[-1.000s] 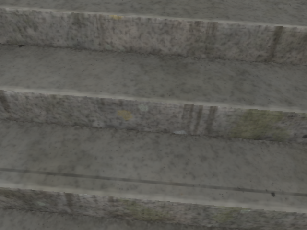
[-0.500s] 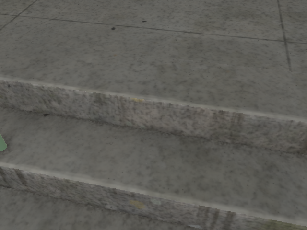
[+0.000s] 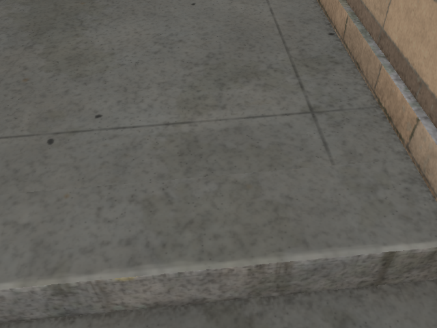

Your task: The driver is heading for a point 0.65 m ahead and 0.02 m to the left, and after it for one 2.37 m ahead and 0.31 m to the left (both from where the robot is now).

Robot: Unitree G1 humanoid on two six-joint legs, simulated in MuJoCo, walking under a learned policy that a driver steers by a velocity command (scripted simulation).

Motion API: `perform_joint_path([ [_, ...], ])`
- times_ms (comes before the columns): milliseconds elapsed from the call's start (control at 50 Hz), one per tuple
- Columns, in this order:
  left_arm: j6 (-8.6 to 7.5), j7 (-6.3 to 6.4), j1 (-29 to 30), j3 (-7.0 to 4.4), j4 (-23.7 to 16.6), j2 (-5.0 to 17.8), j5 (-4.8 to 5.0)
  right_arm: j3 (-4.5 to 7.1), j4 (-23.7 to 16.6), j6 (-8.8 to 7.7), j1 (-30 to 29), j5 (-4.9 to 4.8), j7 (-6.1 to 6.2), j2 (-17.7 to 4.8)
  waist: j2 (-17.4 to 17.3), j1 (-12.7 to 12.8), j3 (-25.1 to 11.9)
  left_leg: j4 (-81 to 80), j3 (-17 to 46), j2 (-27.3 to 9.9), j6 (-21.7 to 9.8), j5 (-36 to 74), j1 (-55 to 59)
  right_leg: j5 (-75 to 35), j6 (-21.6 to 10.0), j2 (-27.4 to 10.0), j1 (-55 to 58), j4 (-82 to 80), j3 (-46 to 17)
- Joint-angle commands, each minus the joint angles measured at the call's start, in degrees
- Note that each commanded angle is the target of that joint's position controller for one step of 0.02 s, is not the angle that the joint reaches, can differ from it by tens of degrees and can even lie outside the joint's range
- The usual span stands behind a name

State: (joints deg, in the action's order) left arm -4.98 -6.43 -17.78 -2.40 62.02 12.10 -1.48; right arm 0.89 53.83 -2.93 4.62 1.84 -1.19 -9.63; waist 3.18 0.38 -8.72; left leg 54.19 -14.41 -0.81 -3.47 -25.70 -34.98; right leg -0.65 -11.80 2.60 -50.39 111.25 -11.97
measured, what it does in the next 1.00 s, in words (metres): climbs: right foot 0.17 m higher, then left foot 0.16 m higher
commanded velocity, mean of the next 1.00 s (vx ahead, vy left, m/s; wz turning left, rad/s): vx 0.46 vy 0.00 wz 0.11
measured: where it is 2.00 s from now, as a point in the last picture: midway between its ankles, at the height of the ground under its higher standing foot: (258, 229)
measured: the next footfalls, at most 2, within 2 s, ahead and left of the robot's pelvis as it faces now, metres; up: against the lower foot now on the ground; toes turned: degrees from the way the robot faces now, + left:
right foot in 0.40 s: +0.39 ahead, -0.17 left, +0.17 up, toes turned -12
left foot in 0.92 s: +0.70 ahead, +0.05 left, +0.33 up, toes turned +11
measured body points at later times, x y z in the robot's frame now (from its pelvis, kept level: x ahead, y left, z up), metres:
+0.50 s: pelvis +0.28 -0.07 +0.12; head +0.30 -0.07 +0.57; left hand +0.52 +0.08 +0.02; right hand +0.17 -0.24 -0.03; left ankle +0.10 +0.11 -0.50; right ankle +0.35 -0.16 -0.51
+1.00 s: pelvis +0.54 -0.05 +0.27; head +0.56 -0.04 +0.72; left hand +0.51 +0.16 +0.11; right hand +0.83 -0.19 +0.20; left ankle +0.66 +0.04 -0.35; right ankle +0.37 -0.19 -0.43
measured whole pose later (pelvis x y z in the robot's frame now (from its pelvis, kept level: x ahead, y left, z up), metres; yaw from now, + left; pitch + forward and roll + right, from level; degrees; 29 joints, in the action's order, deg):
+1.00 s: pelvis +0.54 -0.05 +0.27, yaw +9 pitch +7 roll +2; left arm -7.4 -4.6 -22.1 -0.5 57.8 8.9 -3.7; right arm -1.7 46.3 -2.2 -7.0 2.9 -2.2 -8.7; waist 2.5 1.4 -6.3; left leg 71.3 -7.6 2.0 -7.1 -23.3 -55.5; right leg 9.4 1.8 -5.8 -8.3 39.8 7.7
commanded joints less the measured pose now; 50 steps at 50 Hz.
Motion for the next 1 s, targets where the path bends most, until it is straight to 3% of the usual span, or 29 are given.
perform_joint_path([
  [20,1.45,0.28,2.95,2.32,-5.73,-8.67,0.13,-2.00,3.23,-1.86,0.26,0.34,-0.05,7.13,-0.58,5.58,2.77,-30.63,19.39,-15.11,-5.92,19.92,11.77,0.39,-4.32,-5.34,-17.52,7.89,-1.27],
  [80,1.39,-1.12,6.48,2.67,-6.30,-7.27,0.96,-1.70,3.30,-2.74,0.77,2.73,0.05,4.74,-1.00,5.27,5.25,-36.15,5.11,-9.68,-5.70,21.26,7.00,0.46,-4.26,-5.18,-15.08,2.74,4.84],
  [100,1.51,-1.76,9.00,2.81,-6.86,-5.56,0.94,-1.75,6.19,-1.97,8.27,3.77,-0.38,3.43,-6.53,2.14,5.36,-38.23,7.98,-11.94,-8.61,21.74,13.79,6.59,-4.62,-4.20,-22.24,16.77,6.77],
  [140,1.29,0.12,17.01,4.08,-11.33,-6.01,1.74,-2.70,10.86,-0.79,17.97,6.47,-1.13,3.17,-3.26,-0.26,7.76,-38.23,9.87,-14.17,-7.83,19.75,26.38,7.85,-7.80,-3.32,-38.91,18.54,2.63],
  [240,4.44,3.10,31.65,4.91,-21.12,-1.02,0.68,-4.38,14.83,-1.13,27.57,8.37,-2.98,3.41,-2.88,-2.72,7.79,-45.88,10.68,-16.61,-8.70,23.51,35.98,1.13,-6.05,-6.94,-43.37,-5.12,7.88],
  [260,5.88,3.34,32.87,4.96,-22.35,-1.83,0.39,-4.37,15.12,-1.42,30.08,7.86,-3.27,2.66,-5.58,-2.64,7.98,-46.71,8.76,-15.90,-8.89,28.09,36.34,-0.57,-4.81,-7.17,-41.67,-8.13,10.68],
  [300,8.95,1.65,39.54,6.13,-24.76,-4.58,-0.97,-4.18,12.95,-1.60,25.72,3.82,-5.15,1.22,-7.53,-1.27,8.50,-54.15,2.44,-15.43,-9.60,34.47,18.99,12.17,-2.79,-8.99,-16.57,-21.26,19.58],
  [360,7.99,-0.26,34.27,5.16,-23.78,-4.15,-0.29,-2.67,13.06,-4.96,29.02,1.43,-5.08,-7.78,-13.43,2.91,5.45,-46.31,2.38,-17.36,-13.14,85.80,27.70,19.38,0.76,-1.20,1.85,-33.71,24.95],
  [380,4.33,4.95,13.16,3.73,-17.11,-4.36,2.57,0.39,12.12,-5.67,29.43,-4.43,1.45,-10.83,-7.03,6.36,3.66,-30.92,2.18,-15.18,-7.33,96.69,36.50,36.12,0.80,3.56,13.75,-45.38,30.78],
  [400,5.39,2.46,24.40,4.21,-22.16,-2.57,0.72,-1.56,15.52,-4.96,31.60,3.16,-4.66,-9.93,-21.11,4.45,-1.14,-31.79,5.23,-17.77,-10.57,103.59,27.63,20.52,-0.76,1.56,23.38,-47.16,18.82],
  [420,5.28,2.70,13.87,2.93,-18.74,0.47,0.30,-0.72,13.75,-5.49,31.43,4.07,-5.89,-5.60,-12.04,6.15,-10.08,-16.20,9.15,-12.03,-5.83,83.76,15.11,3.35,-4.69,-5.53,43.36,-49.11,6.49],
  [440,6.45,3.01,1.51,1.90,-15.17,4.11,-0.84,-1.09,12.04,-5.09,29.36,2.63,-7.16,-2.47,-0.47,11.16,-15.52,-2.36,14.25,-4.39,-4.19,40.97,-0.52,14.10,-6.91,-13.65,56.47,-68.75,-14.92],
  [460,6.59,3.56,-9.85,-0.87,-9.77,8.82,-3.28,0.21,12.30,-3.72,26.13,-1.95,-8.21,1.14,0.84,12.86,-14.47,23.63,25.06,-1.02,-2.86,24.12,-5.83,22.91,-6.29,-22.07,51.74,-85.32,-36.16],
  [480,4.89,4.46,-10.09,-1.50,-6.96,9.90,-3.17,1.31,13.33,-3.86,24.09,-2.87,-7.71,1.58,2.14,11.21,-4.17,39.84,31.77,0.19,-2.84,30.44,-13.44,30.34,-4.50,-21.47,41.93,-87.73,-35.18],
  [500,2.86,4.67,-6.52,-1.55,-4.62,7.27,-1.30,1.46,12.46,-4.91,20.47,-1.95,-6.00,2.36,6.80,7.99,0.31,52.05,30.55,-0.79,-3.34,29.44,-16.87,29.83,-4.97,-20.06,34.66,-85.78,-25.01],
  [540,1.50,3.73,2.48,0.65,-3.28,-1.58,-1.09,0.70,8.43,-5.26,12.54,-2.06,-3.33,4.59,-3.72,1.60,-0.21,62.82,30.38,-0.85,-8.05,27.65,-25.68,19.09,-4.08,-19.90,31.47,-82.62,-13.61],
  [580,1.45,3.15,6.40,3.24,-3.17,-9.07,-2.61,0.38,7.80,-2.73,13.28,-2.40,-2.79,5.34,-5.94,-3.06,0.02,58.85,29.01,-3.30,-10.54,30.01,-28.08,11.03,-0.55,-18.09,27.60,-84.07,-2.33],
  [640,-0.24,4.06,8.15,2.92,-4.74,-7.91,-2.49,-0.72,6.23,-0.69,10.22,-1.54,-4.42,6.25,-0.27,-6.64,3.23,65.02,22.31,-5.80,-10.38,24.29,-30.53,8.43,0.40,-15.38,22.84,-89.87,11.81],
  [660,-0.36,4.28,4.60,3.15,-3.06,-7.22,-3.66,-1.61,4.52,-0.17,7.06,-1.90,-4.76,6.60,3.13,-5.05,4.39,78.37,20.17,-4.40,-11.53,19.79,-36.08,8.19,-1.24,-16.14,24.40,-92.41,11.30],
  [720,0.20,3.80,-6.33,5.02,3.42,-8.18,-6.31,-3.27,-2.63,0.16,-4.25,-2.08,-3.38,5.51,-1.20,-2.33,7.54,77.60,22.36,-3.50,-17.16,17.50,-51.82,10.00,0.66,-16.65,35.83,-94.95,14.28],
  [780,-0.42,3.17,-10.87,5.32,4.61,-4.60,-8.60,-3.28,-7.63,0.96,-13.32,-2.53,-1.81,0.18,-2.73,-0.18,7.49,53.70,16.65,-7.41,-13.97,24.98,-49.54,8.07,1.73,-15.04,39.02,-99.97,19.76],
  [820,-0.26,2.49,-7.98,4.84,1.57,-1.43,-6.79,-3.58,-9.74,3.25,-19.85,-2.39,-1.87,0.03,-0.17,0.78,6.88,39.71,10.49,-8.42,-10.36,16.81,-37.11,-4.91,1.59,-17.07,34.20,-107.01,23.91],
  [840,-0.80,2.38,-6.56,4.36,-0.98,1.94,-4.79,-3.80,-9.66,3.39,-19.95,-1.46,-3.32,2.05,1.77,0.02,6.60,37.82,5.26,-5.99,-8.41,11.10,-25.55,-23.03,1.88,-16.36,29.81,-106.80,27.64],
  [880,-3.37,2.28,-11.61,2.56,-0.83,9.10,-2.34,-3.08,-10.67,2.93,-20.58,-1.43,-3.45,-0.56,1.17,-1.23,3.33,24.66,1.60,-0.08,-4.84,6.05,-15.73,-63.23,3.98,-18.48,39.35,-100.22,27.82],
  [920,-3.68,2.57,-10.33,-0.31,-2.04,15.00,-1.61,-2.58,-7.74,1.05,-9.12,-0.86,-3.45,-0.98,4.46,-4.99,2.08,8.67,3.44,4.43,-4.92,5.11,-13.45,-76.19,5.49,-22.40,56.08,-91.53,24.76],
  [940,-3.70,2.19,-7.27,-0.87,-3.89,14.64,-2.34,-1.58,-5.65,-0.06,-0.85,-1.33,-2.00,-3.18,4.49,-6.97,-1.02,6.09,8.53,5.01,-7.50,18.43,-2.38,-78.12,7.69,-21.15,53.71,-83.76,25.25],
  [960,-4.38,2.51,-15.99,-0.62,-5.92,8.65,-2.30,-1.38,-6.79,-0.33,1.19,-2.29,-0.73,-6.64,-6.01,-2.86,-16.28,8.99,27.63,-1.94,-16.35,35.43,22.93,-61.66,12.66,-15.28,35.06,-70.66,20.42],
  [980,-3.77,2.37,-9.21,-0.49,-8.87,5.82,-2.38,0.75,-6.74,0.69,10.23,3.72,0.79,-10.04,-14.00,-9.07,-19.96,-11.60,43.60,-6.73,-20.13,37.24,32.24,-1.49,14.76,-5.49,24.93,-56.95,18.85],
  [1000,-2.13,0.91,-1.01,-0.92,-12.34,2.16,-0.30,3.04,-4.89,1.32,14.49,4.67,1.02,-15.44,-16.85,-10.29,-18.76,-23.78,57.79,-11.51,-20.90,26.23,29.31,19.16,13.40,1.80,16.36,-31.00,6.45],
])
